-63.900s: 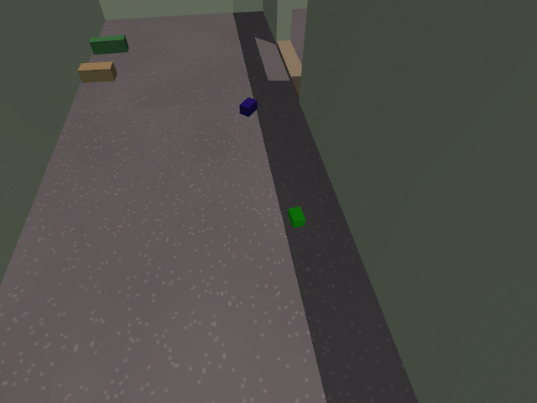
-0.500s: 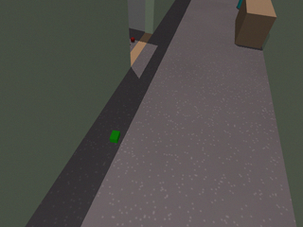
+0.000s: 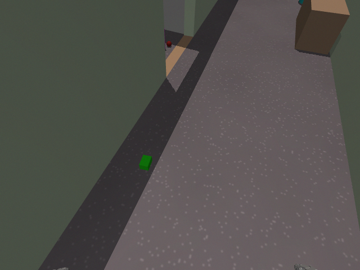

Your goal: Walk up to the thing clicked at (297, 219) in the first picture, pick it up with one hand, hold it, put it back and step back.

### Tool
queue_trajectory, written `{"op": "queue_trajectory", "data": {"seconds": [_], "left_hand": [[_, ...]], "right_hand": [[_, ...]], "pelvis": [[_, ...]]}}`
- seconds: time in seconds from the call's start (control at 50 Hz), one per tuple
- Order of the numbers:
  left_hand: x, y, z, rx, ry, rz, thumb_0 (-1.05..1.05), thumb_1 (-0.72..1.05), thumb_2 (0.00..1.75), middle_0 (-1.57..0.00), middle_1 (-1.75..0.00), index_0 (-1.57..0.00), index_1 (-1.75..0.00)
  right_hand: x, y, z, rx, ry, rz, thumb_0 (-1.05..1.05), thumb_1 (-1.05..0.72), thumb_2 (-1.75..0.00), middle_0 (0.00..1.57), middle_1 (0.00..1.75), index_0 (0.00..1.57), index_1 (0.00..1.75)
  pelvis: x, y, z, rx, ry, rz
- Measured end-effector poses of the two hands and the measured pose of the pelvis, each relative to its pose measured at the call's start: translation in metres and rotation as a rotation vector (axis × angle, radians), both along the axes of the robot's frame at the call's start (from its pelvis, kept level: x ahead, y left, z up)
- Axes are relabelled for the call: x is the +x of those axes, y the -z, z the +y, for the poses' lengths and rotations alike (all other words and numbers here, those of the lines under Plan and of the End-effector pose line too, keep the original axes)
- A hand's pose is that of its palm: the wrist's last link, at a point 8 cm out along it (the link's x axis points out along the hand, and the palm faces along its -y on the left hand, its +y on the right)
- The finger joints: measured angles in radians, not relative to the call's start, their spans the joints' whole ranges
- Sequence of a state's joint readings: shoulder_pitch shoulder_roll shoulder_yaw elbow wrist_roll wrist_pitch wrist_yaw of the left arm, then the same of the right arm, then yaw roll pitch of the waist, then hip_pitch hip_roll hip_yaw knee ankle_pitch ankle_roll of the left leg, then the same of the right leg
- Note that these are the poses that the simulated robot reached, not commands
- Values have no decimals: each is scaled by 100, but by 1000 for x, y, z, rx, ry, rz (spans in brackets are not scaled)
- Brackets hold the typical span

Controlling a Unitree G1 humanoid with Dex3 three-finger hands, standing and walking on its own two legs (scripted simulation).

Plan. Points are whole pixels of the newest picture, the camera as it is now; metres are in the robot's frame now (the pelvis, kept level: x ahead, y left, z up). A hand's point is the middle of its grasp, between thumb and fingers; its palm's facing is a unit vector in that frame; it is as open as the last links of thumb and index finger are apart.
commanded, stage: walk up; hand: left
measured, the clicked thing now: (145, 162) +0.85 +0.22 -0.75
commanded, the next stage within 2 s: stand in 0.24 s
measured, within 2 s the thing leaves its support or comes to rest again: neither
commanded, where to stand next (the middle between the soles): +0.45 +0.00 m, yaw -3 degrees
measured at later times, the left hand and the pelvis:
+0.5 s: hand out of the picture +0.08 +0.25 -0.15, palm faces -0.01 -0.95 -0.32, open 7.4 cm; pelvis -0.02 +0.00 +0.01, yaw +0 degrees
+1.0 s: hand out of the picture +0.01 +0.25 -0.15, palm faces -0.03 -0.94 -0.34, open 7.4 cm; pelvis -0.04 -0.01 +0.01, yaw +0 degrees
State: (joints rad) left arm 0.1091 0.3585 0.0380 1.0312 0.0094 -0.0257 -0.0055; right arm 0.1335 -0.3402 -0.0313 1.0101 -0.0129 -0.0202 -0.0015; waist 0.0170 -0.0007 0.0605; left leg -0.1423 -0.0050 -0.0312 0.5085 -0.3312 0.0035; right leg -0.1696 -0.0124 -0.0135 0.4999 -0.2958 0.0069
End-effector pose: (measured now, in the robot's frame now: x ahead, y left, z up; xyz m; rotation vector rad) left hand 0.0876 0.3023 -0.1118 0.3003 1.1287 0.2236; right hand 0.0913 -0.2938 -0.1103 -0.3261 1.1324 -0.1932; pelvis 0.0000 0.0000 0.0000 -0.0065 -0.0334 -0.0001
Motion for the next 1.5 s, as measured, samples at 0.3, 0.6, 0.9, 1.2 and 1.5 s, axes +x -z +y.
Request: {"op": "queue_trajectory", "data": {"seconds": [0.3,0.6,0.9,1.2,1.5], "left_hand": [[7,-1,-1,-5,0,1,1,91,89,-20,-30,-20,-30],[-32,-3,-11,-24,17,65,1,91,89,-21,-30,-20,-30],[-79,-5,-8,-3,-5,144,1,91,89,-21,-30,-20,-30],[-66,-4,-18,-11,8,134,1,91,89,-21,-30,-20,-30],[-66,1,30,-5,-52,122,1,90,89,-21,-30,-20,-30]], "right_hand": [[3,-3,2,-1,4,10,1,-90,-90,20,30,21,30],[-33,-7,0,7,19,38,1,-90,-90,20,30,21,30],[-79,2,-8,23,35,128,1,-90,-90,20,30,21,30],[-72,3,-14,20,28,134,1,-90,-90,20,30,21,30],[-11,-16,-18,-60,-33,56,1,-90,-90,20,30,21,30]], "pelvis": [[0,-3,2,3,-2,-14],[-26,-12,1,6,3,-32],[-41,-12,-5,9,3,-17],[-33,-12,-11,8,0,-7],[10,-2,14,-20,-12,-17]]}}
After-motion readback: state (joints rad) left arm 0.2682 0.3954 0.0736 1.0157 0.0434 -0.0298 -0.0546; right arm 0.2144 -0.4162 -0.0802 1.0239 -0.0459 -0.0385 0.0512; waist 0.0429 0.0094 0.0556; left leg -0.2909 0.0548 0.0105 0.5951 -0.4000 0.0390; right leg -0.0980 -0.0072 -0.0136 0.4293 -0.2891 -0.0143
